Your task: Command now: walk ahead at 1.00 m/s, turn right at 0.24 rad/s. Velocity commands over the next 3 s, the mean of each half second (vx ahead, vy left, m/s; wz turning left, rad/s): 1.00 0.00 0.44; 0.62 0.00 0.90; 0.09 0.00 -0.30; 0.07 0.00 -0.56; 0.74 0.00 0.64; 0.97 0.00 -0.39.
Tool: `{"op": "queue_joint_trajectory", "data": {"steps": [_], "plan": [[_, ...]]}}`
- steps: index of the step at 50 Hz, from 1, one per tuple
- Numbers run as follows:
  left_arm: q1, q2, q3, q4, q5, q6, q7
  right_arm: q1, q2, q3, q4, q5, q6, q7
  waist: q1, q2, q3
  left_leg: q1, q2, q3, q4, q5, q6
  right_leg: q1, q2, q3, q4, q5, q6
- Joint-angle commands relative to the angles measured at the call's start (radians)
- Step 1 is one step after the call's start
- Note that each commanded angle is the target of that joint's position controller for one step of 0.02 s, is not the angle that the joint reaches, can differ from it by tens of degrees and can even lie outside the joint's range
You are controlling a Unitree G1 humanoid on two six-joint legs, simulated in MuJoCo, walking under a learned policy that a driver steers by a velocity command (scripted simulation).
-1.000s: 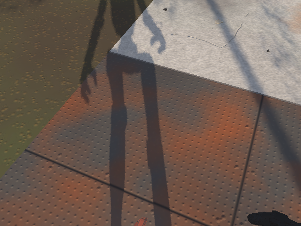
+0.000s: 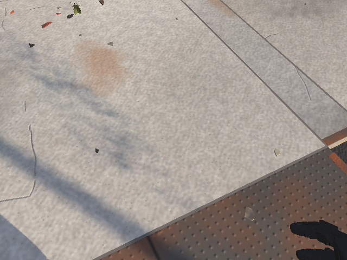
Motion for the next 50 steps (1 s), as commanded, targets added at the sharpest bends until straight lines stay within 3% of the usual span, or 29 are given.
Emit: {"op": "queue_joint_trajectory", "data": {"steps": [1, 2, 3, 4, 5, 6, 7, 11, 14, 19, 21, 22, 23, 24, 25, 27, 31, 33, 34, 37, 38, 40, 41, 42, 43, 44, 45, 47, 50], "plan": [[-0.047, 0.198, 0.042, -0.034, 0.03, -0.01, 0.008, 0.3, -0.174, -0.079, 0.051, 0.005, -0.008, -0.027, -0.209, -0.022, -0.152, 0.476, -0.13, 0.132, -0.014, -0.18, 0.069, -0.111, -0.213, 0.013, 0.334, 1.112, -0.034], [-0.092, 0.159, 0.031, -0.041, 0.044, -0.009, 0.012, 0.513, -0.221, -0.1, 0.104, 0.003, -0.007, -0.043, -0.322, -0.014, -0.223, 0.703, -0.062, 0.066, 0.029, -0.291, 0.096, -0.277, -0.179, -0.037, 0.649, 1.002, -0.012], [-0.02, 0.005, -0.007, -0.099, 0.01, -0.022, 0.009, 0.599, -0.343, -0.131, 0.125, -0.029, -0.011, -0.046, -0.267, 0.299, -0.322, 0.932, 0.206, -0.471, -0.085, -0.608, 0.22, -0.612, -0.016, -0.117, 1.102, 0.34, 0.048], [0.003, 0.002, -0.026, -0.105, 0.017, -0.039, 0.001, 0.538, -0.295, -0.125, 0.145, -0.004, -0.003, -0.019, -0.211, 0.367, -0.303, 0.954, 0.253, -0.925, -0.326, -0.707, 0.277, -0.832, 0.035, -0.07, 1.151, -0.022, 0.038], [-0.097, 0.043, -0.026, -0.116, 0.031, -0.033, 0.004, 0.386, -0.221, -0.118, 0.117, 0.008, -0.001, -0.008, -0.167, 0.198, -0.129, 0.829, 0.227, -0.787, -0.321, -0.718, 0.288, -0.919, -0.095, -0.109, 1.14, 0.084, 0.03], [-0.186, 0.067, -0.029, -0.128, 0.047, -0.034, -0.001, 0.354, -0.17, -0.11, 0.117, 0.019, -0.003, 0.001, -0.17, 0.051, -0.083, 0.705, 0.186, -0.649, -0.305, -0.605, 0.277, -0.876, -0.142, -0.121, 1.066, 0.148, 0.039], [-0.248, 0.064, -0.033, -0.151, 0.06, -0.033, -0.005, 0.365, -0.148, -0.102, 0.136, 0.017, -0.004, 0.004, -0.16, 0.012, -0.037, 0.605, 0.134, -0.55, -0.308, -0.504, 0.257, -0.844, -0.167, -0.132, 0.987, 0.147, 0.05], [-0.322, 0.01, -0.068, -0.224, 0.081, -0.005, -0.024, 0.432, -0.132, -0.095, 0.207, 0.028, -0.022, -0.007, -0.104, 0.071, 0.051, 0.413, 0.04, -0.415, -0.391, -0.348, 0.28, -0.816, -0.216, -0.177, 0.745, 0.108, 0.124], [-0.482, -0.004, -0.095, -0.291, 0.048, -0.013, -0.042, 0.398, -0.158, -0.113, 0.193, 0.03, -0.024, -0.01, -0.122, 0.071, 0.085, 0.261, -0.017, -0.325, -0.466, -0.232, 0.261, -0.66, -0.2, -0.228, 0.425, 0.316, 0.166], [-0.501, 0.036, -0.08, -0.294, 0.031, -0.017, -0.02, 0.445, -0.193, -0.132, 0.208, 0.051, -0.026, -0.003, -0.144, 0.062, 0.011, 0.383, 0.007, -0.318, -0.369, 0.14, 0.192, -0.429, -0.151, -0.235, 0.232, 0.447, 0.148], [-0.321, 0.08, -0.052, -0.24, 0.036, -0.024, 0.004, 0.449, -0.224, -0.139, 0.215, 0.045, -0.021, -0.006, -0.059, 0.033, -0.124, 0.426, -0.037, -0.273, -0.067, 0.41, 0.152, -0.204, -0.11, -0.253, 0.199, 0.304, 0.119], [-0.151, 0.115, -0.031, -0.204, 0.042, -0.029, 0.024, 0.418, -0.223, -0.14, 0.205, 0.045, -0.025, -0.002, 0.03, 0.022, -0.213, 0.3, -0.081, -0.251, 0.178, 0.328, 0.131, 0.021, -0.185, -0.199, 0.221, 0.236, 0.099], [0.068, 0.191, 0.0, -0.183, 0.064, -0.03, 0.047, 0.399, -0.113, -0.112, 0.174, 0.039, -0.037, -0.006, 0.099, -0.107, -0.365, 0.155, -0.132, -0.178, 0.509, -0.083, 0.134, 0.238, -0.449, 0.073, 0.186, -0.155, 0.066], [-0.001, 0.247, 0.011, -0.19, 0.071, -0.018, 0.045, 0.483, -0.035, -0.085, 0.115, 0.077, -0.029, -0.008, -0.008, -0.364, -0.453, -0.087, -0.196, -0.087, 0.76, -0.496, 0.119, 0.319, -0.65, 0.609, -0.04, -0.462, -0.019], [-0.096, 0.162, 0.009, -0.2, 0.061, -0.009, 0.044, 0.421, -0.093, -0.087, 0.141, 0.049, -0.008, -0.016, -0.021, -0.214, -0.281, -0.206, -0.107, -0.062, 0.826, -0.397, 0.128, 0.188, -0.609, 0.573, -0.07, -0.496, -0.037], [-0.141, 0.037, -0.018, -0.178, 0.055, -0.016, 0.034, 0.287, -0.099, -0.091, 0.137, 0.022, 0.011, 0.003, -0.03, -0.025, -0.079, -0.193, -0.038, -0.04, 0.76, -0.305, 0.115, -0.03, -0.519, 0.231, -0.063, -0.094, -0.017], [-0.085, -0.011, -0.027, -0.085, 0.019, -0.05, 0.021, 0.171, -0.033, -0.074, 0.067, 0.002, 0.062, 0.041, -0.09, -0.08, 0.019, -0.224, 0.028, -0.025, 0.702, -0.287, 0.094, -0.144, -0.453, -0.086, -0.12, 0.287, 0.032], [-0.117, -0.025, -0.031, -0.07, 0.011, -0.057, 0.021, 0.107, -0.027, -0.067, 0.024, -0.001, 0.066, 0.047, -0.122, -0.054, 0.045, -0.221, 0.004, 0.028, 0.643, -0.221, 0.08, -0.175, -0.408, -0.258, -0.116, 0.69, 0.052], [-0.158, 0.003, -0.027, -0.075, 0.01, -0.061, 0.02, 0.085, -0.014, -0.055, -0.012, -0.002, 0.06, 0.052, -0.153, -0.092, 0.071, -0.172, 0.011, 0.037, 0.52, -0.166, 0.076, -0.236, -0.411, -0.321, -0.108, 0.821, 0.057], [-0.19, 0.043, -0.015, -0.065, -0.003, -0.065, 0.026, 0.059, -0.029, -0.048, 0.002, -0.002, 0.047, 0.079, -0.161, -0.037, 0.063, 0.144, -0.104, 0.201, 0.154, 0.084, 0.084, -0.331, -0.31, -0.491, -0.066, 0.911, 0.104], [-0.243, 0.188, 0.031, -0.117, -0.037, -0.052, 0.053, 0.122, -0.079, -0.077, 0.009, 0.085, 0.02, 0.063, -0.182, -0.076, -0.001, 0.226, -0.138, 0.18, 0.152, 0.077, 0.07, -0.284, -0.306, -0.46, 0.021, 1.096, 0.119], [-0.263, 0.232, 0.051, -0.141, -0.049, -0.032, 0.071, 0.27, -0.168, -0.115, 0.031, 0.076, 0.023, 0.057, -0.276, -0.1, -0.115, 0.44, -0.176, 0.156, 0.103, 0.052, 0.115, -0.259, -0.35, -0.431, 0.258, 1.263, 0.132], [-0.267, 0.197, 0.044, -0.153, -0.049, -0.025, 0.067, 0.422, -0.228, -0.15, 0.069, 0.067, 0.037, 0.043, -0.342, -0.066, -0.189, 0.651, -0.182, 0.117, 0.064, 0.132, 0.157, -0.329, -0.333, -0.418, 0.49, 1.143, 0.15], [-0.208, 0.086, 0.017, -0.138, -0.043, -0.026, 0.051, 0.427, -0.241, -0.157, 0.088, 0.073, 0.051, 0.019, -0.299, 0.093, -0.137, 0.807, -0.126, 0.01, -0.018, 0.235, 0.195, -0.532, -0.222, -0.402, 0.773, 0.283, 0.2], [-0.141, -0.02, -0.019, -0.174, 0.025, -0.034, 0.034, 0.344, -0.316, -0.153, 0.03, 0.04, 0.05, 0.0, -0.19, 0.365, -0.154, 0.9, 0.013, -0.247, 0.082, 0.839, 0.291, -0.742, -0.092, -0.359, 1.195, -0.29, 0.224], [-0.004, 0.064, -0.023, -0.209, 0.004, -0.045, 0.023, 0.319, -0.32, -0.147, -0.045, -0.014, 0.029, 0.011, -0.167, 0.282, -0.487, 1.082, 0.24, -0.65, -0.036, 0.684, 0.504, -0.855, -0.067, -0.116, 1.368, -0.257, 0.226], [-0.089, 0.157, -0.008, -0.216, -0.007, -0.049, 0.023, 0.246, -0.299, -0.155, -0.083, 0.009, 0.029, 0.019, -0.188, 0.08, -0.495, 1.002, 0.21, -0.693, -0.138, 0.356, 0.483, -0.838, -0.108, -0.059, 1.287, -0.142, 0.202], [-0.183, 0.144, -0.004, -0.226, 0.002, -0.029, 0.044, 0.142, -0.233, -0.139, -0.099, 0.061, 0.019, 0.015, -0.111, -0.1, -0.252, 0.7, 0.108, -0.616, -0.208, 0.132, 0.401, -0.843, -0.161, -0.066, 1.124, -0.051, 0.206], [-0.144, 0.136, 0.004, -0.193, 0.003, 0.008, 0.057, 0.089, -0.183, -0.124, -0.078, 0.043, 0.02, -0.004, -0.055, -0.078, -0.146, 0.387, 0.073, -0.409, -0.186, 0.464, 0.355, -0.708, -0.218, -0.102, 0.965, -0.035, 0.234]]}}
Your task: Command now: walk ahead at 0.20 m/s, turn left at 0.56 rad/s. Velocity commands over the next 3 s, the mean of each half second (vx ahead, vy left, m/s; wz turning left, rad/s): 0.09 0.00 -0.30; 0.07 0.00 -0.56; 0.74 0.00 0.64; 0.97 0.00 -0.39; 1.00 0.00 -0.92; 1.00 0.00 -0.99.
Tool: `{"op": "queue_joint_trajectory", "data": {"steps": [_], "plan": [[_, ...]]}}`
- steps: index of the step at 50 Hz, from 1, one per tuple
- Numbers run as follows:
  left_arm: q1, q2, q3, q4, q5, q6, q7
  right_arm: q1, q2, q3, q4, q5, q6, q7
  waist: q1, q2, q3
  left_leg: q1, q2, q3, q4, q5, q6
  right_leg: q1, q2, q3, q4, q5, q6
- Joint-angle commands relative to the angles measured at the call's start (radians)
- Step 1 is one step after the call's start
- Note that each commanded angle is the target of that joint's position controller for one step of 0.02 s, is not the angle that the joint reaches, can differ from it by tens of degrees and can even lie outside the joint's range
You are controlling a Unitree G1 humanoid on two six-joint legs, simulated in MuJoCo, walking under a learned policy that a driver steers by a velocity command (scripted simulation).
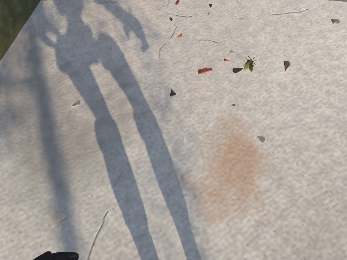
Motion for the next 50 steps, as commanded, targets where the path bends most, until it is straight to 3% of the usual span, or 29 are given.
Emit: {"op": "queue_joint_trajectory", "data": {"steps": [1, 3, 6, 8, 10, 12, 15, 17, 18, 19, 20, 21, 22, 23, 24, 25, 27, 32, 36, 41, 43, 44, 45, 46, 47, 48, 49, 50], "plan": [[0.172, 0.175, 0.059, -0.004, 0.009, 0.018, 0.019, -0.02, -0.115, -0.037, -0.073, 0.0, -0.024, -0.029, 0.045, -0.097, -0.247, 0.165, 0.356, -0.344, -0.146, 0.682, 0.173, -0.041, -0.06, -0.044, -0.115, 0.043, 0.024], [0.148, 0.114, 0.042, -0.01, 0.01, 0.021, 0.022, 0.013, -0.095, -0.024, -0.034, -0.009, -0.018, -0.049, 0.026, -0.054, -0.289, 0.148, 0.32, -0.246, -0.124, 0.768, 0.14, -0.019, -0.053, -0.084, -0.217, 0.16, 0.03], [0.13, 0.064, 0.025, 0.01, -0.004, 0.026, 0.007, -0.014, -0.028, 0.006, 0.005, -0.02, -0.003, -0.06, 0.013, 0.016, -0.323, 0.139, 0.27, -0.11, -0.139, 0.615, 0.057, 0.102, -0.061, -0.099, -0.432, 0.407, 0.015], [0.073, 0.082, 0.032, -0.003, -0.018, 0.028, -0.001, -0.009, -0.036, 0.006, 0.03, -0.034, -0.009, -0.053, -0.018, 0.055, -0.269, 0.135, 0.3, -0.098, -0.17, 0.486, 0.049, 0.131, -0.056, -0.09, -0.515, 0.475, -0.004], [0.013, 0.135, 0.051, -0.038, -0.03, 0.033, -0.007, -0.008, -0.071, -0.007, 0.045, -0.039, -0.005, -0.051, -0.044, 0.081, -0.201, 0.201, 0.349, -0.125, -0.175, 0.412, 0.069, 0.044, -0.054, -0.087, -0.552, 0.375, -0.017], [-0.018, 0.156, 0.062, -0.069, -0.031, 0.038, -0.021, 0.007, -0.083, -0.016, 0.056, -0.033, 0.01, -0.056, -0.058, 0.083, -0.165, 0.293, 0.407, -0.166, -0.147, 0.391, 0.093, -0.054, -0.061, -0.091, -0.566, 0.247, -0.031], [0.005, 0.133, 0.064, -0.087, -0.027, 0.046, -0.048, 0.016, -0.083, -0.025, 0.058, -0.013, 0.033, -0.073, -0.053, 0.083, -0.16, 0.387, 0.468, -0.195, -0.1, 0.446, 0.097, -0.09, -0.058, -0.12, -0.591, 0.145, -0.051], [0.063, 0.118, 0.068, -0.075, -0.032, 0.048, -0.061, -0.015, -0.085, -0.03, 0.047, 0.002, 0.043, -0.082, -0.02, 0.075, -0.174, 0.387, 0.448, -0.146, -0.038, 0.474, 0.056, 0.008, -0.028, -0.16, -0.716, 0.186, -0.078], [0.117, 0.128, 0.078, -0.06, -0.03, 0.046, -0.06, -0.022, -0.081, -0.031, 0.045, 0.01, 0.042, -0.085, 0.012, 0.053, -0.194, 0.345, 0.4, -0.088, 0.044, 0.468, 0.008, 0.127, -0.001, -0.162, -0.836, 0.32, -0.105], [0.18, 0.205, 0.107, -0.055, -0.021, 0.043, -0.05, -0.012, -0.073, -0.033, 0.031, 0.0, 0.03, -0.086, 0.028, -0.076, -0.235, 0.22, 0.291, -0.004, 0.248, 0.334, -0.072, 0.3, -0.063, 0.014, -0.908, 0.654, -0.168], [0.206, 0.33, 0.136, -0.073, -0.004, 0.04, -0.042, -0.043, -0.039, -0.021, -0.022, -0.048, 0.014, -0.078, 0.013, -0.33, -0.257, -0.138, 0.085, 0.067, 0.544, -0.341, -0.188, 0.52, -0.309, 0.409, -0.922, 1.103, -0.37], [0.27, 0.248, 0.117, -0.07, 0.011, 0.041, -0.038, -0.071, -0.052, -0.018, -0.018, -0.048, 0.002, -0.065, 0.069, -0.275, -0.385, -0.243, 0.071, -0.078, 0.694, -0.56, -0.199, 0.649, -0.351, 0.5, -0.935, 1.136, -0.453], [0.226, 0.222, 0.113, -0.077, 0.005, 0.043, -0.032, -0.068, -0.056, -0.02, -0.008, -0.021, 0.002, -0.058, 0.051, -0.181, -0.362, -0.27, 0.109, -0.115, 0.753, -0.512, -0.202, 0.645, -0.306, 0.406, -0.91, 1.081, -0.409], [0.176, 0.206, 0.115, -0.088, -0.014, 0.053, -0.023, -0.085, -0.041, -0.017, 0.005, -0.015, 0.006, -0.061, 0.039, -0.093, -0.327, -0.29, 0.127, -0.107, 0.738, -0.444, -0.21, 0.614, -0.243, 0.328, -0.903, 0.998, -0.354], [0.139, 0.197, 0.112, -0.101, -0.033, 0.068, -0.013, -0.108, -0.039, -0.018, 0.006, -0.018, 0.012, -0.066, 0.031, -0.051, -0.291, -0.303, 0.144, -0.105, 0.689, -0.389, -0.218, 0.575, -0.211, 0.293, -0.911, 0.932, -0.321], [0.116, 0.19, 0.11, -0.11, -0.041, 0.08, -0.003, -0.121, -0.043, -0.022, 0.003, -0.017, 0.016, -0.068, 0.014, -0.056, -0.283, -0.262, 0.152, -0.107, 0.634, -0.348, -0.224, 0.527, -0.175, 0.274, -0.927, 0.869, -0.3], [0.105, 0.202, 0.117, -0.119, -0.034, 0.101, 0.007, -0.123, -0.024, -0.02, 0.008, -0.007, 0.017, -0.064, 0.003, -0.099, -0.267, -0.223, 0.122, -0.09, 0.532, -0.297, -0.237, 0.489, -0.13, 0.272, -0.947, 0.818, -0.279], [0.106, 0.227, 0.131, -0.127, -0.031, 0.119, 0.03, -0.136, -0.034, -0.028, 0.034, -0.002, 0.01, -0.07, 0.008, -0.142, -0.274, -0.179, 0.098, -0.122, 0.351, -0.225, -0.256, 0.467, -0.1, 0.338, -0.946, 0.699, -0.251], [0.086, 0.229, 0.134, -0.139, -0.028, 0.132, 0.035, -0.164, -0.044, -0.036, 0.041, 0.0, -0.002, -0.066, 0.02, -0.176, -0.244, -0.113, 0.091, -0.137, 0.25, -0.189, -0.254, 0.405, -0.07, 0.396, -0.947, 0.579, -0.239], [0.068, 0.199, 0.115, -0.149, -0.013, 0.137, 0.024, -0.149, -0.057, -0.038, 0.051, -0.004, -0.025, -0.045, 0.043, -0.199, -0.262, 0.006, 0.132, -0.113, 0.133, -0.192, -0.232, 0.41, -0.084, 0.426, -0.888, 0.701, -0.253], [0.04, 0.171, 0.097, -0.15, -0.011, 0.135, 0.018, -0.097, -0.062, -0.037, 0.067, -0.005, -0.033, -0.032, 0.027, -0.186, -0.268, 0.109, 0.164, -0.084, 0.029, -0.128, -0.208, 0.392, -0.087, 0.412, -0.864, 0.698, -0.249], [0.026, 0.142, 0.083, -0.145, -0.012, 0.132, 0.014, -0.073, -0.045, -0.032, 0.075, -0.008, -0.037, -0.026, 0.007, -0.165, -0.26, 0.207, 0.179, -0.072, -0.089, -0.003, -0.189, 0.353, -0.068, 0.391, -0.861, 0.63, -0.231], [0.082, 0.067, 0.053, -0.112, 0.004, 0.123, 0.005, -0.073, -0.005, -0.012, 0.075, -0.026, -0.036, -0.02, 0.014, -0.105, -0.294, 0.337, 0.222, -0.126, -0.198, 0.082, -0.169, 0.319, -0.027, 0.35, -0.889, 0.337, -0.185], [0.157, 0.046, 0.042, -0.085, 0.031, 0.117, -0.006, -0.081, -0.032, -0.007, 0.062, -0.033, -0.027, -0.024, 0.054, 0.047, -0.275, 0.381, 0.331, -0.282, -0.233, -0.05, -0.119, 0.252, 0.065, 0.218, -0.742, -0.042, -0.14], [0.15, 0.093, 0.057, -0.117, 0.015, 0.105, -0.008, -0.018, -0.12, -0.028, 0.086, -0.03, -0.019, -0.029, 0.066, 0.186, -0.188, 0.33, 0.402, -0.454, -0.296, -0.454, 0.017, 0.113, 0.151, 0.046, -0.649, -0.113, -0.099], [0.046, 0.149, 0.071, -0.139, -0.006, 0.083, -0.001, 0.038, -0.16, -0.042, 0.092, -0.013, -0.019, -0.028, -0.007, 0.242, -0.081, 0.262, 0.477, -0.679, -0.413, -0.767, 0.106, -0.012, 0.112, -0.008, -0.547, -0.093, -0.073], [-0.027, 0.2, 0.087, -0.146, -0.02, 0.059, 0.001, 0.064, -0.161, -0.042, 0.094, -0.002, -0.021, -0.035, -0.04, 0.217, -0.017, 0.23, 0.495, -0.723, -0.439, -0.741, 0.111, -0.066, 0.067, -0.006, -0.462, -0.045, -0.055], [-0.03, 0.196, 0.091, -0.135, -0.016, 0.039, -0.005, 0.08, -0.166, -0.042, 0.098, 0.007, -0.023, -0.043, -0.031, 0.18, -0.036, 0.238, 0.464, -0.68, -0.424, -0.668, 0.086, -0.058, 0.052, -0.014, -0.423, -0.012, -0.047]]}}
Over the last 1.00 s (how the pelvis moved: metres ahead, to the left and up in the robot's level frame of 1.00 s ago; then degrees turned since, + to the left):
0.81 0.22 0.00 44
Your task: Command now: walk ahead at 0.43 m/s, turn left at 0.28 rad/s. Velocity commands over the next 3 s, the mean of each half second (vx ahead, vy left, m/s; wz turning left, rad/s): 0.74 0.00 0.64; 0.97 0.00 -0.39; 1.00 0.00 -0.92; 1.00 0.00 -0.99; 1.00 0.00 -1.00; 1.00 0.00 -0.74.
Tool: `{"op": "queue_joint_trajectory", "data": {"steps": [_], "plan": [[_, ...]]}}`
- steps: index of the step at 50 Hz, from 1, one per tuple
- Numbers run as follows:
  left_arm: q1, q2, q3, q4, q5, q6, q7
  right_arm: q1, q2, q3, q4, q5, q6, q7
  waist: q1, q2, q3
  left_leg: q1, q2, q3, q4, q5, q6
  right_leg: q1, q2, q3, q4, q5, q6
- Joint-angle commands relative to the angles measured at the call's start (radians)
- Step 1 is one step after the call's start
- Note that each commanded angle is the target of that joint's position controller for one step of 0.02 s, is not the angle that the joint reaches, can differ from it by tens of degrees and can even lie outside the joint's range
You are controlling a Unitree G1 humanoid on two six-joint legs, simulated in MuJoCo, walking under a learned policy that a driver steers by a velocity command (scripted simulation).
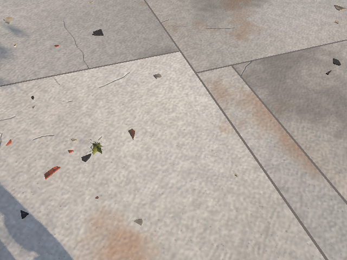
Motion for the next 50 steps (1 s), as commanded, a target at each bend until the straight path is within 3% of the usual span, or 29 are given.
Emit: {"op": "queue_joint_trajectory", "data": {"steps": [1, 3, 5, 6, 8, 9, 10, 11, 12, 13, 14, 15, 17, 22, 24, 26, 28, 29, 30, 31, 32, 33, 34, 36, 38, 40, 44, 48, 50], "plan": [[-0.07, 0.172, 0.061, -0.088, 0.003, -0.078, -0.008, 0.046, -0.209, -0.046, -0.056, 0.029, -0.017, -0.019, -0.002, 0.212, 0.082, 0.075, 0.3, -0.521, -0.331, -0.459, 0.178, -0.242, -0.089, -0.052, 0.154, 0.021, 0.033], [-0.092, 0.103, 0.046, -0.079, 0.011, -0.113, -0.02, 0.07, -0.182, -0.04, -0.061, 0.038, -0.013, -0.034, -0.002, 0.184, 0.046, 0.063, 0.209, -0.405, -0.316, -0.319, 0.138, -0.155, -0.07, -0.099, 0.046, 0.092, 0.041], [-0.104, 0.051, 0.036, -0.075, 0.0, -0.131, -0.022, 0.041, -0.17, -0.041, -0.088, 0.043, -0.005, -0.042, 0.017, 0.207, 0.037, -0.02, 0.131, -0.331, -0.291, -0.241, 0.127, -0.01, -0.026, -0.139, -0.109, 0.107, 0.053], [-0.063, 0.066, 0.026, -0.055, 0.058, -0.081, -0.045, 0.028, -0.261, -0.081, -0.056, -0.031, 0.025, -0.005, 0.036, 0.196, 0.032, -0.059, 0.066, -0.28, -0.231, -0.266, 0.126, 0.044, 0.001, -0.183, -0.169, 0.019, 0.043], [-0.036, 0.047, 0.028, -0.046, 0.024, -0.049, -0.025, -0.007, -0.204, -0.079, -0.086, -0.019, 0.046, 0.019, 0.06, 0.167, 0.037, -0.157, 0.047, -0.307, -0.169, -0.265, 0.111, 0.193, 0.015, -0.21, -0.352, 0.141, 0.046], [0.01, 0.07, 0.036, -0.03, 0.013, -0.048, -0.004, -0.016, -0.173, -0.074, -0.092, -0.012, 0.045, 0.018, 0.086, 0.148, 0.033, -0.254, 0.031, -0.31, -0.116, -0.27, 0.08, 0.338, -0.014, -0.19, -0.426, 0.224, 0.037], [0.104, 0.13, 0.051, -0.006, 0.011, -0.058, 0.014, -0.044, -0.14, -0.069, -0.108, -0.005, 0.034, 0.016, 0.132, 0.118, -0.006, -0.423, 0.006, -0.266, -0.009, -0.289, 0.032, 0.556, -0.111, -0.126, -0.419, 0.225, 0.013], [0.196, 0.206, 0.064, -0.002, 0.027, -0.072, 0.028, -0.014, -0.05, -0.043, -0.13, 0.01, 0.02, 0.013, 0.161, -0.067, -0.107, -0.528, -0.043, -0.127, 0.275, -0.372, 0.006, 0.696, -0.373, 0.113, -0.493, -0.031, -0.034], [0.165, 0.32, 0.094, 0.001, 0.058, -0.067, 0.038, -0.082, -0.028, -0.023, -0.198, 0.011, 0.008, 0.013, 0.153, -0.193, -0.079, -0.686, -0.008, -0.007, 0.464, -0.254, -0.005, 0.585, -0.593, 0.437, -0.584, -0.31, -0.139], [0.128, 0.247, 0.083, 0.006, 0.068, -0.071, 0.03, -0.147, -0.096, -0.029, -0.214, -0.01, 0.009, 0.019, 0.139, -0.076, -0.027, -0.704, 0.109, 0.017, 0.567, -0.168, -0.002, 0.502, -0.593, 0.427, -0.565, -0.31, -0.178], [0.113, 0.182, 0.061, 0.007, 0.06, -0.078, 0.017, -0.136, -0.111, -0.037, -0.199, -0.023, 0.01, 0.032, 0.119, -0.045, 0.005, -0.708, 0.106, 0.025, 0.608, -0.126, -0.004, 0.471, -0.523, 0.319, -0.564, -0.252, -0.162], [0.114, 0.158, 0.051, 0.011, 0.058, -0.083, 0.008, -0.09, -0.115, -0.039, -0.176, -0.031, 0.016, 0.046, 0.102, -0.05, 0.007, -0.685, 0.114, 0.043, 0.643, -0.1, -0.013, 0.453, -0.469, 0.215, -0.576, -0.173, -0.136], [0.16, 0.157, 0.045, 0.046, 0.048, -0.092, 0.005, -0.094, -0.116, -0.039, -0.177, -0.039, 0.03, 0.076, 0.1, -0.077, 0.047, -0.7, 0.134, 0.089, 0.735, -0.052, -0.016, 0.419, -0.41, 0.055, -0.611, -0.042, -0.118], [0.214, 0.142, 0.044, 0.114, 0.047, -0.122, -0.014, -0.226, -0.101, -0.016, -0.239, -0.032, 0.043, 0.101, 0.086, -0.068, 0.146, -0.722, 0.175, 0.11, 0.69, 0.062, -0.004, 0.373, -0.385, -0.193, -0.67, 0.205, -0.093], [0.248, 0.12, 0.034, 0.147, 0.051, -0.132, -0.018, -0.288, -0.074, 0.006, -0.261, -0.037, 0.033, 0.109, 0.091, -0.047, 0.188, -0.582, 0.156, 0.147, 0.497, 0.093, 0.025, 0.279, -0.371, -0.259, -0.731, 0.271, -0.099], [0.272, 0.153, 0.039, 0.185, 0.041, -0.127, -0.018, -0.313, -0.057, 0.02, -0.268, -0.036, 0.024, 0.109, 0.081, -0.042, 0.21, -0.405, 0.107, 0.227, 0.338, 0.048, 0.074, 0.243, -0.386, -0.3, -0.773, 0.517, -0.115], [0.293, 0.229, 0.05, 0.231, 0.032, -0.115, -0.014, -0.206, -0.089, 0.007, -0.234, -0.042, 0.023, 0.082, 0.004, -0.091, 0.106, -0.168, 0.005, 0.306, 0.292, -0.08, 0.119, 0.314, -0.405, -0.333, -0.556, 1.247, -0.127], [0.292, 0.266, 0.055, 0.248, 0.027, -0.107, -0.014, -0.002, -0.124, -0.012, -0.178, -0.045, 0.019, 0.063, -0.105, -0.11, -0.011, 0.074, -0.031, 0.295, 0.27, -0.107, 0.135, 0.285, -0.41, -0.324, -0.317, 1.435, -0.124], [0.249, 0.273, 0.054, 0.241, 0.011, -0.104, -0.015, 0.228, -0.172, -0.037, -0.11, -0.055, 0.01, 0.044, -0.244, -0.079, -0.128, 0.408, 0.013, 0.213, 0.172, -0.029, 0.141, 0.108, -0.36, -0.324, -0.004, 1.285, -0.109], [0.301, 0.097, 0.013, 0.194, 0.009, -0.106, -0.036, 0.289, -0.302, -0.066, -0.081, -0.081, -0.003, 0.023, -0.176, 0.182, -0.285, 0.729, 0.316, -0.158, 0.089, -0.393, 0.134, -0.221, -0.211, -0.276, 0.42, 0.316, -0.094], [0.287, 0.086, 0.013, 0.147, -0.015, -0.119, -0.037, 0.333, -0.356, -0.072, -0.116, -0.069, -0.014, 0.013, -0.179, 0.278, -0.48, 0.741, 0.535, -0.61, -0.111, -0.557, 0.121, -0.333, -0.088, -0.056, 0.679, -0.049, -0.104], [0.136, 0.161, 0.039, 0.133, -0.016, -0.114, -0.029, 0.277, -0.304, -0.066, -0.084, -0.067, -0.018, 0.005, -0.175, 0.104, -0.296, 0.57, 0.48, -0.505, -0.165, -0.481, 0.075, -0.409, -0.13, -0.01, 0.711, 0.104, -0.117], [0.147, 0.128, 0.03, 0.132, -0.011, -0.113, -0.032, 0.204, -0.237, -0.045, -0.063, -0.062, -0.026, 0.001, -0.095, 0.096, -0.102, 0.385, 0.461, -0.35, -0.161, -0.334, 0.075, -0.423, -0.184, -0.065, 0.656, 0.19, -0.112], [0.232, 0.085, 0.025, 0.196, 0.017, -0.081, -0.052, 0.081, -0.143, -0.018, -0.062, -0.046, -0.041, 0.005, 0.02, 0.12, 0.009, 0.157, 0.354, -0.104, -0.211, -0.166, 0.037, -0.305, -0.248, -0.091, 0.549, 0.254, -0.086], [0.262, 0.051, 0.025, 0.229, 0.019, -0.043, -0.068, 0.089, -0.08, -0.001, -0.041, -0.029, -0.061, 0.007, 0.05, 0.131, 0.041, 0.084, 0.328, 0.015, -0.27, -0.096, 0.019, -0.273, -0.262, -0.108, 0.542, 0.27, -0.073], [0.184, 0.028, 0.024, 0.212, 0.015, -0.022, -0.079, 0.104, -0.072, -0.002, -0.008, -0.013, -0.082, 0.011, 0.058, 0.113, 0.115, 0.084, 0.298, 0.147, -0.33, 0.04, -0.02, -0.366, -0.263, -0.13, 0.522, 0.341, -0.07], [0.017, 0.017, 0.011, 0.155, 0.002, -0.027, -0.092, 0.138, -0.024, 0.01, 0.034, -0.02, -0.098, 0.006, 0.054, 0.126, 0.166, 0.127, 0.204, 0.378, -0.359, 0.452, -0.045, -0.407, -0.201, -0.257, 0.326, 0.516, -0.096], [-0.06, 0.025, -0.007, 0.11, 0.008, -0.035, -0.107, 0.157, -0.101, 0.003, 0.058, -0.015, -0.092, -0.032, 0.085, 0.092, 0.141, 0.244, 0.239, 0.462, -0.303, 1.02, -0.06, -0.24, -0.117, -0.392, 0.027, 0.568, -0.154], [0.077, 0.081, 0.008, 0.142, 0.003, -0.022, -0.099, 0.132, -0.178, -0.016, 0.049, -0.02, -0.074, -0.059, 0.174, 0.15, 0.032, 0.33, 0.282, 0.452, -0.112, 1.387, -0.068, -0.064, -0.051, -0.419, 0.015, 0.497, -0.18]]}}
Over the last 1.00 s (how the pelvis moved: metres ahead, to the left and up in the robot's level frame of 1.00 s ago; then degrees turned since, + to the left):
0.23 -0.10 0.02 -30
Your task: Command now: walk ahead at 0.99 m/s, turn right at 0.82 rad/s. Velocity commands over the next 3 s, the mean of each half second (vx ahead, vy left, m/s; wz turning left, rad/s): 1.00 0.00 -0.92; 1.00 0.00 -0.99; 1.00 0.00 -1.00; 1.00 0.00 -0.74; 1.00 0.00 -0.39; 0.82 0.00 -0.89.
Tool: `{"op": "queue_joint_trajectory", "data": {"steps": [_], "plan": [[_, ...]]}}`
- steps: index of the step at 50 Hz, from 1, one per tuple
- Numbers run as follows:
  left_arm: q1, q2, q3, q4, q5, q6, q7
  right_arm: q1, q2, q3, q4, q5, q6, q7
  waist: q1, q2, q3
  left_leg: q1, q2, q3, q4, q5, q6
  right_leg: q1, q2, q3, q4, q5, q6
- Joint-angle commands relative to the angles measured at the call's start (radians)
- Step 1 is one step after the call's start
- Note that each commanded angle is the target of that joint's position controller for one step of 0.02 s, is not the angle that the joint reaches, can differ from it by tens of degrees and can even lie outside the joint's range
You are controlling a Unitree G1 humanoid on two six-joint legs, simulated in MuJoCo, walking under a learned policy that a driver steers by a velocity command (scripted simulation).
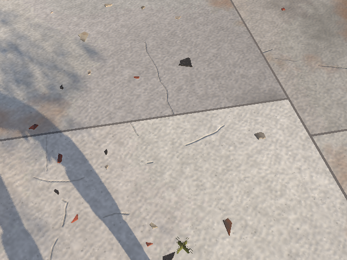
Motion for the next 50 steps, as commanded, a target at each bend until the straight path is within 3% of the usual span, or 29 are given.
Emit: {"op": "queue_joint_trajectory", "data": {"steps": [1, 2, 3, 4, 5, 6, 7, 8, 11, 14, 17, 20, 22, 23, 24, 25, 26, 27, 28, 32, 39, 41, 43, 45, 46, 47, 48, 49, 50], "plan": [[0.299, 0.121, 0.031, 0.023, -0.004, 0.011, 0.011, -0.174, -0.246, -0.054, -0.113, -0.008, 0.006, -0.038, 0.244, 0.153, -0.108, -0.218, 0.293, -0.022, 0.346, 1.688, -0.026, 0.502, 0.111, -0.038, -0.01, -0.088, -0.054], [0.509, 0.172, 0.058, 0.083, 0.0, 0.016, 0.024, -0.244, -0.263, -0.061, -0.136, -0.016, 0.024, -0.039, 0.345, 0.144, -0.178, -0.296, 0.307, -0.054, 0.616, 1.65, -0.011, 0.698, 0.109, 0.02, -0.031, -0.162, -0.094], [0.655, 0.216, 0.09, 0.128, -0.011, 0.013, 0.045, -0.299, -0.253, -0.065, -0.143, -0.01, 0.039, -0.024, 0.41, 0.043, -0.203, -0.451, 0.223, -0.052, 1.056, 1.198, 0.003, 0.886, 0.082, 0.117, -0.152, -0.188, -0.159], [0.53, 0.218, 0.098, 0.134, -0.032, 0.018, 0.061, -0.361, -0.085, -0.019, -0.17, -0.027, 0.027, 0.01, 0.295, -0.222, -0.033, -0.804, -0.001, -0.106, 1.447, 0.038, 0.012, 0.881, 0.042, 0.253, -0.138, -0.149, -0.178], [0.392, 0.287, 0.098, 0.076, 0.003, 0.019, 0.058, -0.223, -0.027, 0.006, -0.278, -0.017, 0.005, 0.012, 0.092, -0.236, -0.138, -1.105, -0.022, -0.299, 1.621, -0.079, -0.028, 1.014, -0.105, 0.731, -0.233, -0.123, -0.352], [0.36, 0.27, 0.103, 0.034, 0.014, 0.018, 0.067, -0.23, -0.075, 0.017, -0.313, -0.025, -0.027, 0.019, 0.11, -0.139, -0.214, -1.189, 0.013, -0.429, 1.546, -0.04, -0.012, 1.036, -0.227, 1.036, -0.518, -0.547, -0.394], [0.342, 0.188, 0.088, 0.038, 0.023, 0.012, 0.076, -0.269, -0.141, 0.007, -0.297, -0.027, -0.043, 0.023, 0.079, 0.048, -0.073, -1.179, 0.074, -0.441, 1.408, 0.039, -0.003, 0.874, -0.228, 1.043, -0.629, -0.697, -0.325], [0.307, 0.161, 0.078, 0.05, 0.021, 0.001, 0.077, -0.309, -0.15, 0.004, -0.294, -0.037, -0.037, 0.021, 0.033, 0.128, 0.003, -1.113, 0.112, -0.433, 1.304, 0.074, -0.011, 0.718, -0.187, 0.945, -0.634, -0.639, -0.272], [0.274, 0.16, 0.066, 0.043, 0.007, -0.056, 0.083, -0.325, -0.124, 0.024, -0.296, -0.061, 0.028, 0.021, -0.031, 0.147, 0.074, -0.937, 0.183, -0.404, 1.067, 0.084, -0.069, 0.403, -0.063, 0.716, -0.64, -0.4, -0.231], [0.287, 0.178, 0.078, 0.038, 0.003, -0.078, 0.077, -0.495, -0.089, 0.044, -0.366, -0.036, 0.035, 0.037, 0.029, 0.099, 0.087, -0.829, 0.188, -0.338, 0.735, 0.298, -0.091, 0.315, 0.03, 0.57, -0.654, -0.171, -0.188], [0.345, 0.194, 0.092, 0.05, -0.012, -0.076, 0.062, -0.579, -0.06, 0.055, -0.401, -0.006, 0.031, 0.041, 0.11, 0.019, 0.022, -0.748, 0.123, -0.298, 0.493, 0.514, -0.067, 0.441, 0.049, 0.545, -0.608, 0.061, -0.12], [0.344, 0.211, 0.103, 0.046, -0.008, -0.071, 0.067, -0.563, -0.103, 0.039, -0.407, -0.003, 0.022, 0.032, 0.108, -0.028, -0.031, -0.655, 0.078, -0.32, 0.347, 0.499, -0.042, 0.584, 0.019, 0.573, -0.506, 0.232, -0.07], [0.301, 0.263, 0.113, 0.034, 0.003, -0.073, 0.068, -0.362, -0.194, -0.003, -0.353, 0.002, 0.014, 0.012, 0.0, -0.035, -0.17, -0.421, 0.035, -0.335, 0.341, 0.347, -0.022, 0.639, 0.021, 0.577, -0.256, 0.453, -0.022], [0.229, 0.279, 0.116, 0.017, 0.007, -0.079, 0.064, -0.144, -0.241, -0.028, -0.301, 0.002, 0.009, -0.004, -0.137, -0.027, -0.264, -0.19, 0.074, -0.345, 0.356, 0.283, -0.009, 0.543, 0.052, 0.555, -0.018, 0.41, 0.0], [0.191, 0.164, 0.085, -0.018, 0.011, -0.091, 0.066, 0.091, -0.313, -0.059, -0.258, -0.025, 0.005, -0.026, -0.217, 0.086, -0.389, 0.047, 0.27, -0.536, 0.359, -0.057, 0.014, 0.379, 0.106, 0.484, 0.318, 0.042, 0.003], [0.298, 0.012, 0.041, -0.075, -0.036, -0.088, 0.066, 0.027, -0.381, -0.069, -0.266, -0.07, 0.008, -0.02, -0.08, 0.4, -0.456, 0.177, 0.542, -1.09, 0.129, -0.338, 0.081, 0.083, 0.192, 0.377, 0.574, -0.596, 0.03], [0.284, 0.088, 0.034, -0.07, -0.014, -0.07, 0.074, -0.109, -0.316, -0.073, -0.282, -0.05, 0.017, -0.011, -0.043, 0.353, -0.367, 0.059, 0.526, -1.222, 0.044, -0.504, 0.12, -0.032, 0.101, 0.331, 0.64, -0.477, 0.014], [0.207, 0.138, 0.045, -0.06, 0.008, -0.055, 0.069, -0.195, -0.21, -0.052, -0.298, -0.039, 0.023, -0.006, -0.043, 0.205, -0.233, -0.08, 0.47, -1.014, 0.058, -0.431, 0.114, -0.041, 0.039, 0.294, 0.608, -0.376, 0.019], [0.166, 0.142, 0.047, -0.061, 0.021, -0.044, 0.054, -0.204, -0.163, -0.041, -0.277, -0.036, 0.026, -0.001, -0.036, 0.1, -0.152, -0.191, 0.423, -0.84, 0.068, -0.223, 0.104, -0.016, 0.004, 0.277, 0.564, -0.335, 0.029], [0.059, 0.054, 0.019, -0.135, 0.035, 0.003, 0.007, -0.09, -0.096, -0.022, -0.154, -0.008, -0.005, 0.017, 0.001, 0.115, -0.036, -0.331, 0.355, -0.493, 0.025, 0.186, 0.056, -0.046, -0.077, 0.263, 0.522, -0.301, 0.044], [-0.182, 0.053, -0.014, -0.247, 0.027, 0.011, -0.027, -0.052, -0.151, -0.029, -0.093, -0.011, -0.036, 0.02, 0.015, 0.067, 0.099, -0.384, 0.276, -0.102, -0.082, 0.657, 0.004, 0.01, -0.048, 0.088, 0.144, -0.057, 0.02], [-0.216, 0.05, -0.019, -0.242, 0.025, 0.006, -0.032, -0.012, -0.179, -0.033, -0.077, -0.014, -0.031, 0.01, 0.013, 0.059, 0.095, -0.324, 0.26, -0.032, -0.033, 1.04, -0.022, 0.118, 0.017, -0.004, 0.027, -0.066, -0.02], [-0.147, 0.076, -0.01, -0.214, 0.025, 0.004, -0.021, 0.014, -0.238, -0.046, -0.078, -0.011, -0.011, -0.01, 0.066, 0.116, 0.013, -0.23, 0.291, -0.023, 0.13, 1.458, -0.032, 0.245, 0.09, -0.042, -0.017, -0.135, -0.049], [0.144, 0.146, 0.025, -0.127, 0.023, 0.0, 0.002, -0.049, -0.293, -0.062, -0.102, -0.015, 0.022, -0.021, 0.22, 0.151, -0.127, -0.281, 0.339, -0.054, 0.507, 1.604, -0.015, 0.561, 0.138, 0.003, -0.035, -0.231, -0.094], [0.369, 0.194, 0.058, -0.051, 0.02, -0.009, 0.025, -0.102, -0.29, -0.063, -0.13, -0.018, 0.034, -0.013, 0.305, 0.122, -0.212, -0.45, 0.333, -0.074, 0.826, 1.409, 0.003, 0.852, 0.136, 0.087, -0.129, -0.246, -0.135], [0.353, 0.244, 0.1, -0.032, -0.019, 0.004, 0.056, -0.139, -0.235, -0.06, -0.146, -0.019, 0.036, 0.007, 0.262, -0.078, -0.192, -0.732, 0.133, -0.077, 1.217, 0.375, -0.014, 1.035, 0.057, 0.253, -0.201, -0.3, -0.157], [0.25, 0.371, 0.114, -0.086, 0.028, 0.024, 0.055, -0.071, -0.167, -0.036, -0.275, -0.011, 0.015, 0.014, 0.106, -0.217, -0.294, -1.126, 0.041, -0.202, 1.545, -0.072, -0.065, 1.267, -0.199, 0.801, -0.287, -0.222, -0.356], [0.326, 0.339, 0.117, -0.108, 0.028, 0.029, 0.071, -0.173, -0.203, -0.031, -0.31, -0.007, -0.012, 0.013, 0.179, -0.009, -0.365, -1.203, 0.072, -0.384, 1.525, -0.001, -0.056, 1.257, -0.243, 0.963, -0.449, -0.365, -0.381], [0.304, 0.287, 0.109, -0.072, 0.02, 0.018, 0.081, -0.205, -0.193, -0.021, -0.314, -0.006, -0.027, 0.015, 0.13, 0.068, -0.185, -1.208, 0.127, -0.402, 1.384, 0.045, -0.044, 1.073, -0.235, 0.932, -0.54, -0.391, -0.335]]}}
Over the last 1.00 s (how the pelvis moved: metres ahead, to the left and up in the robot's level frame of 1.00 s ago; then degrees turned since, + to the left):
0.56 0.26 -0.03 10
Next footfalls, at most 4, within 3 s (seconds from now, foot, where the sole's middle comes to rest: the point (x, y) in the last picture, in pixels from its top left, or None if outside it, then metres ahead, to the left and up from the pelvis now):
0.06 right None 0.25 -0.01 -0.75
0.48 left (161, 200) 0.70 0.06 -0.75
0.94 right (251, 158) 0.90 -0.34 -0.75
1.32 left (292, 101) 1.25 -0.61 -0.75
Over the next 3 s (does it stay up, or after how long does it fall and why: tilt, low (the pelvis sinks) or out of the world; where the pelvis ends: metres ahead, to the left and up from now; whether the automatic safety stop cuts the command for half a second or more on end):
stays up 0.64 -1.91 0.02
